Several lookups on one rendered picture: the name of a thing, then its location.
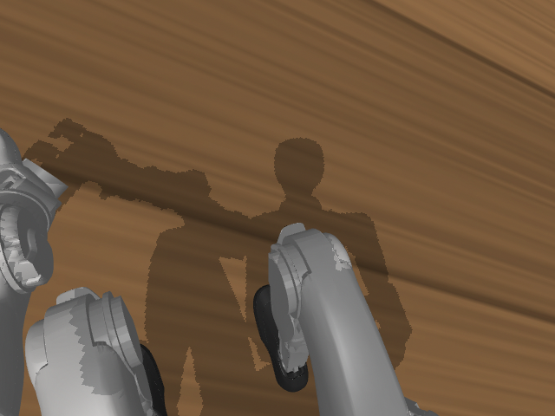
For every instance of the bottle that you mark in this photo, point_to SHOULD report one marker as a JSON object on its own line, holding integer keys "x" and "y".
{"x": 55, "y": 184}

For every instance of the left robot arm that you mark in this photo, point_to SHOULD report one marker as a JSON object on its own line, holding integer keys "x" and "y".
{"x": 27, "y": 210}

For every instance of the left robot hand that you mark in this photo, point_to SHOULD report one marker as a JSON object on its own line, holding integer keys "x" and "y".
{"x": 9, "y": 152}

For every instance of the right robot hand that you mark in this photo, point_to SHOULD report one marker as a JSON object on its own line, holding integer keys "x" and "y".
{"x": 414, "y": 410}

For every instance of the left robot foot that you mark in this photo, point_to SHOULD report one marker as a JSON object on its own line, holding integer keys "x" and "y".
{"x": 155, "y": 382}

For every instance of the right robot foot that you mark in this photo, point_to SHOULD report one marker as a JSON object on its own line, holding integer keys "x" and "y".
{"x": 268, "y": 331}

